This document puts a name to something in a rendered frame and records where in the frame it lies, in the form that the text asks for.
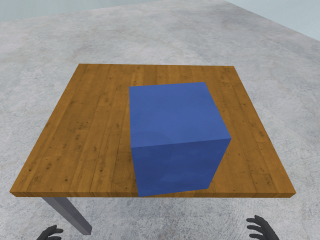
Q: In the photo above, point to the right robot hand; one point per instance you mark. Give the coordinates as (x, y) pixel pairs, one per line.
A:
(265, 229)

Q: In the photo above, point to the carton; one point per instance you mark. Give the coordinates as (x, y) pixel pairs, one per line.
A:
(177, 137)

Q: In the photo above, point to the table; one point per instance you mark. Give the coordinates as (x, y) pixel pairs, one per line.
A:
(84, 150)

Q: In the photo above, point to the left robot hand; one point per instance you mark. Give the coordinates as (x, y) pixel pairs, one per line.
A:
(50, 231)

